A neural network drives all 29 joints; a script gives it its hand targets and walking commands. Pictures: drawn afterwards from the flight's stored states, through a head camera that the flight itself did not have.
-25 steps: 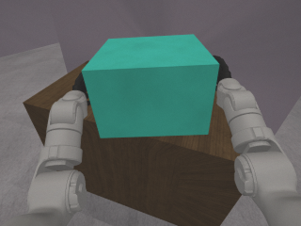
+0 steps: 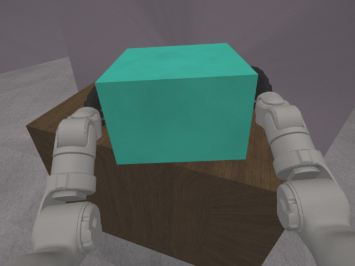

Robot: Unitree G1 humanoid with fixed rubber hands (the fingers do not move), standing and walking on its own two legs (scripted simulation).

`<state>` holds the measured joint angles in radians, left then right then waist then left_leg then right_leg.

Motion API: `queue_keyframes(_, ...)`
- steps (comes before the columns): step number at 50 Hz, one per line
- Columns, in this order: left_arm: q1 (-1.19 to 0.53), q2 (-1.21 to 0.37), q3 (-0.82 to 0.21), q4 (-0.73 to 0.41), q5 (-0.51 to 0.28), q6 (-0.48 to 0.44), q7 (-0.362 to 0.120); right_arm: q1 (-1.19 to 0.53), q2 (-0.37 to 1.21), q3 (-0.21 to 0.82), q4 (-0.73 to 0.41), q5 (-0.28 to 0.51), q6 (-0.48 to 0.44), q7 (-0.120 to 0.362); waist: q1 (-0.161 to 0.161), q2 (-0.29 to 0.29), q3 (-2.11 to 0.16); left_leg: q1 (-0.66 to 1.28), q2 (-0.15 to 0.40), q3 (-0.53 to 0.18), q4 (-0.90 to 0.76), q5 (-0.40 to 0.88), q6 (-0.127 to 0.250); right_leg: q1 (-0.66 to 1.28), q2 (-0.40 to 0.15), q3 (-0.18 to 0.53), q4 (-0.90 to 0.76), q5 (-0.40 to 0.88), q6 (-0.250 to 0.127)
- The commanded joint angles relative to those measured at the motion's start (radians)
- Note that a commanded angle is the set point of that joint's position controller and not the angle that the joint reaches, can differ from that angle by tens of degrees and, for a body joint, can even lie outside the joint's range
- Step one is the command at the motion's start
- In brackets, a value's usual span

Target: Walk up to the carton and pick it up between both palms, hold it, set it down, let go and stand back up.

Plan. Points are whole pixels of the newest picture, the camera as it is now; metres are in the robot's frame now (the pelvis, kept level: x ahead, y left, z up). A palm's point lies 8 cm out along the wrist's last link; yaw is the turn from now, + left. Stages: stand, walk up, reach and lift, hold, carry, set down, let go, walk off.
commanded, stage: reach and lift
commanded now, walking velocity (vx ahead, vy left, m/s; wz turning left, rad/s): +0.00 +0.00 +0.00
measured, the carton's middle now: (178, 96) +0.46 +0.00 +0.22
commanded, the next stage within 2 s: hold in 0.58 s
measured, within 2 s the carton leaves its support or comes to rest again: neither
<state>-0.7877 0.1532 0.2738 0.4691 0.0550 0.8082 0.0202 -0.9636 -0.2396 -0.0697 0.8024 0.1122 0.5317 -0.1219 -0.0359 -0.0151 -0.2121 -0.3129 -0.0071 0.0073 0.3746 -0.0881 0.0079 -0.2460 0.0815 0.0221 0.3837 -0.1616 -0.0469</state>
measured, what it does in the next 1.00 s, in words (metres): stands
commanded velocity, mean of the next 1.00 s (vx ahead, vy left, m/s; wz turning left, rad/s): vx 0.00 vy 0.00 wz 0.00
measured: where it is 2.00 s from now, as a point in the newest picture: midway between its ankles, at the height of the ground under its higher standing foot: outside the picture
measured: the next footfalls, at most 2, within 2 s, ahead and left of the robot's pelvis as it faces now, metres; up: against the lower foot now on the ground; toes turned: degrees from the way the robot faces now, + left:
none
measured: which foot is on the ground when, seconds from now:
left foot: down 0.00-1.00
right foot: down 0.00-1.00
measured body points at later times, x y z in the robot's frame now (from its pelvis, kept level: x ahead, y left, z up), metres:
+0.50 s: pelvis +0.00 +0.00 +0.00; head -0.07 +0.01 +0.44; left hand +0.39 +0.18 +0.22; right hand +0.40 -0.19 +0.26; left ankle +0.07 +0.11 -0.74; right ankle +0.02 -0.08 -0.74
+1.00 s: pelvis +0.00 +0.00 +0.00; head -0.07 +0.01 +0.44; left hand +0.40 +0.18 +0.22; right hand +0.40 -0.20 +0.26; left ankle +0.07 +0.11 -0.74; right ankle +0.02 -0.08 -0.74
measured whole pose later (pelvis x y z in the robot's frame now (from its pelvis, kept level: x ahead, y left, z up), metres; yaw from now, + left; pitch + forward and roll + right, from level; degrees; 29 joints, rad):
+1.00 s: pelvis +0.00 +0.00 +0.00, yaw +0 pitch +2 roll +0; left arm -0.79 0.15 0.27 0.45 0.06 0.82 0.02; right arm -0.96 -0.24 -0.07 0.78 0.12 0.57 -0.12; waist -0.05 -0.02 -0.22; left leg -0.31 -0.01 0.01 0.37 -0.09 0.01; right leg -0.25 0.08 0.02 0.38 -0.17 -0.05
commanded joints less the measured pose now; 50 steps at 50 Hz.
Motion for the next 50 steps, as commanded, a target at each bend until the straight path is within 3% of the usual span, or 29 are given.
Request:
queue_keyframes(1,-1.001,-0.508,-0.413,-0.496,-0.196,-0.119,-0.138,-0.791,0.625,0.237,-0.396,0.313,-0.064,0.197,-0.034,0.046,-0.53,0.316,-0.006,-0.035,-0.053,0.077,-0.007,0.189,-0.045,0.023,-0.085,0.15,0.091)
queue_keyframes(3,-1.033,-0.503,-0.413,-0.479,-0.212,-0.125,-0.136,-0.833,0.633,0.236,-0.423,0.306,-0.065,0.199,-0.028,0.023,-0.541,0.308,-0.009,-0.037,-0.056,0.05,0.004,0.164,-0.048,0.023,-0.089,0.124,0.094)
queue_keyframes(4,-1.014,-0.497,-0.399,-0.488,-0.189,-0.119,-0.137,-0.762,0.632,0.234,-0.351,0.309,-0.055,0.199,-0.024,0.051,-0.495,0.305,-0.01,-0.033,-0.057,0.062,0.001,0.178,-0.049,0.026,-0.086,0.144,0.089)
queue_keyframes(8,-0.985,-0.48,-0.369,-0.459,-0.167,-0.106,-0.145,-0.797,0.629,0.252,-0.363,0.324,-0.047,0.201,-0.002,0.027,-0.484,0.316,-0.011,-0.032,-0.062,0.065,0.006,0.172,-0.042,0.016,-0.094,0.127,0.094)
queue_keyframes(9,-0.994,-0.483,-0.392,-0.469,-0.181,-0.107,-0.145,-0.773,0.614,0.225,-0.347,0.306,-0.046,0.199,-0.037,0.039,-0.494,0.318,-0.009,-0.03,-0.059,0.058,-0.003,0.175,-0.045,0.023,-0.089,0.128,0.092)
queue_keyframes(12,-1.003,-0.494,-0.407,-0.455,-0.187,-0.107,-0.146,-0.797,0.611,0.225,-0.368,0.312,-0.047,0.202,-0.03,0.063,-0.486,0.294,-0.012,-0.032,-0.064,0.023,-0.007,0.163,-0.048,0.023,-0.095,0.096,0.083)
queue_keyframes(15,-1.028,-0.474,-0.378,-0.435,-0.182,-0.115,-0.148,-0.809,0.62,0.207,-0.355,0.299,-0.05,0.203,-0.028,0.032,-0.468,0.272,-0.007,-0.033,-0.072,-0.003,0.008,0.155,-0.052,0.029,-0.099,0.07,0.088)
queue_keyframes(16,-1.018,-0.502,-0.386,-0.431,-0.177,-0.108,-0.147,-0.792,0.603,0.2,-0.323,0.295,-0.046,0.207,-0.036,0.06,-0.468,0.282,-0.006,-0.031,-0.079,-0.015,-0.006,0.151,-0.05,0.027,-0.096,0.063,0.078)
queue_keyframes(17,-1.051,-0.487,-0.376,-0.46,-0.177,-0.117,-0.141,-0.809,0.625,0.219,-0.315,0.295,-0.047,0.216,-0.011,0.05,-0.483,0.288,-0.004,-0.031,-0.081,-0.016,0.001,0.149,-0.049,0.02,-0.099,0.05,0.078)
queue_keyframes(18,-1.022,-0.486,-0.369,-0.413,-0.171,-0.112,-0.144,-0.825,0.615,0.216,-0.331,0.296,-0.048,0.213,-0.014,0.044,-0.446,0.272,-0.01,-0.028,-0.079,-0.027,0.008,0.141,-0.051,0.025,-0.105,0.025,0.083)
queue_keyframes(19,-1.012,-0.494,-0.385,-0.413,-0.182,-0.112,-0.149,-0.814,0.618,0.206,-0.343,0.284,-0.05,0.208,-0.029,0.033,-0.45,0.263,-0.004,-0.034,-0.07,-0.01,0.007,0.154,-0.058,0.033,-0.103,0.049,0.085)
queue_keyframes(20,-1.018,-0.498,-0.379,-0.399,-0.182,-0.115,-0.15,-0.82,0.622,0.21,-0.338,0.287,-0.049,0.206,-0.028,0.04,-0.453,0.268,-0.012,-0.028,-0.071,-0.013,0.011,0.148,-0.057,0.035,-0.103,0.046,0.086)
queue_keyframes(21,-1.032,-0.489,-0.388,-0.436,-0.195,-0.127,-0.149,-0.82,0.648,0.225,-0.385,0.291,-0.056,0.206,-0.023,0.012,-0.506,0.268,-0.012,-0.033,-0.063,0.011,0.02,0.176,-0.058,0.034,-0.098,0.085,0.093)
queue_keyframes(23,-1.049,-0.488,-0.37,-0.428,-0.189,-0.125,-0.153,-0.81,0.638,0.21,-0.348,0.293,-0.049,0.201,-0.033,0.032,-0.465,0.269,-0.015,-0.032,-0.067,-0.005,0.014,0.153,-0.062,0.036,-0.102,0.05,0.094)
queue_keyframes(25,-1.013,-0.513,-0.425,-0.503,-0.196,-0.121,-0.146,-0.795,0.629,0.247,-0.402,0.318,-0.057,0.198,-0.027,0.069,-0.562,0.33,-0.011,-0.036,-0.046,0.107,-0.004,0.192,-0.051,0.02,-0.085,0.193,0.09)
queue_keyframes(26,-1.024,-0.505,-0.402,-0.459,-0.191,-0.12,-0.147,-0.812,0.618,0.234,-0.387,0.321,-0.048,0.199,-0.025,0.063,-0.526,0.301,-0.013,-0.037,-0.054,0.057,0.002,0.18,-0.052,0.027,-0.095,0.131,0.091)
queue_keyframes(27,-0.994,-0.507,-0.416,-0.458,-0.194,-0.114,-0.145,-0.81,0.608,0.237,-0.411,0.324,-0.049,0.192,-0.036,0.064,-0.533,0.324,-0.008,-0.038,-0.049,0.085,-0.003,0.177,-0.049,0.025,-0.091,0.182,0.09)
queue_keyframes(28,-0.999,-0.498,-0.403,-0.489,-0.195,-0.117,-0.146,-0.793,0.628,0.259,-0.404,0.334,-0.044,0.195,-0.012,0.052,-0.52,0.311,-0.015,-0.034,-0.047,0.11,-0.001,0.196,-0.044,0.022,-0.085,0.2,0.093)
queue_keyframes(30,-1.026,-0.49,-0.385,-0.436,-0.194,-0.117,-0.149,-0.807,0.623,0.221,-0.371,0.307,-0.042,0.197,-0.035,0.03,-0.479,0.292,-0.009,-0.036,-0.065,0.025,0.008,0.155,-0.054,0.026,-0.096,0.107,0.094)
queue_keyframes(33,-0.995,-0.478,-0.359,-0.404,-0.173,-0.107,-0.158,-0.771,0.619,0.199,-0.321,0.298,-0.03,0.197,-0.038,0.035,-0.428,0.264,-0.014,-0.033,-0.069,-0.001,0.012,0.153,-0.062,0.034,-0.106,0.081,0.094)
queue_keyframes(34,-0.993,-0.502,-0.396,-0.442,-0.191,-0.109,-0.158,-0.797,0.628,0.223,-0.392,0.306,-0.041,0.193,-0.04,0.044,-0.488,0.29,-0.012,-0.033,-0.052,0.057,0.009,0.173,-0.058,0.035,-0.099,0.146,0.094)
queue_keyframes(35,-0.989,-0.499,-0.392,-0.454,-0.181,-0.11,-0.156,-0.801,0.622,0.234,-0.396,0.319,-0.04,0.193,-0.025,0.054,-0.49,0.308,-0.013,-0.03,-0.054,0.067,0.008,0.176,-0.055,0.032,-0.099,0.145,0.093)
queue_keyframes(38,-0.998,-0.499,-0.394,-0.457,-0.196,-0.112,-0.156,-0.797,0.625,0.234,-0.381,0.317,-0.036,0.19,-0.042,0.041,-0.49,0.308,-0.012,-0.031,-0.057,0.054,0.006,0.172,-0.052,0.026,-0.096,0.136,0.096)
queue_keyframes(40,-1.035,-0.473,-0.376,-0.426,-0.187,-0.112,-0.157,-0.815,0.632,0.218,-0.372,0.307,-0.031,0.194,-0.03,0.033,-0.47,0.271,-0.016,-0.035,-0.061,0.008,0.016,0.16,-0.061,0.035,-0.097,0.098,0.098)
queue_keyframes(42,-1.021,-0.494,-0.39,-0.461,-0.188,-0.112,-0.153,-0.79,0.624,0.227,-0.362,0.327,-0.036,0.195,-0.033,0.079,-0.49,0.312,-0.012,-0.029,-0.056,0.063,0.001,0.164,-0.054,0.024,-0.092,0.158,0.092)
queue_keyframes(43,-1.002,-0.487,-0.393,-0.486,-0.196,-0.111,-0.153,-0.799,0.636,0.247,-0.398,0.332,-0.038,0.194,-0.023,0.044,-0.515,0.312,-0.014,-0.03,-0.052,0.078,0.006,0.183,-0.047,0.023,-0.088,0.178,0.097)
queue_keyframes(45,-1.042,-0.489,-0.403,-0.474,-0.2,-0.112,-0.151,-0.792,0.63,0.228,-0.377,0.322,-0.032,0.192,-0.044,0.06,-0.496,0.298,-0.01,-0.029,-0.057,0.054,0.006,0.166,-0.056,0.028,-0.098,0.149,0.096)
queue_keyframes(47,-0.991,-0.505,-0.411,-0.47,-0.202,-0.107,-0.157,-0.787,0.625,0.241,-0.411,0.332,-0.031,0.186,-0.045,0.06,-0.505,0.323,-0.012,-0.031,-0.049,0.097,-0.001,0.18,-0.052,0.028,-0.094,0.207,0.096)
queue_keyframes(50,-1.009,-0.501,-0.402,-0.487,-0.192,-0.108,-0.15,-0.79,0.612,0.241,-0.397,0.344,-0.03,0.193,-0.032,0.076,-0.512,0.328,-0.012,-0.036,-0.05,0.088,-0.003,0.164,-0.05,0.019,-0.091,0.19,0.094)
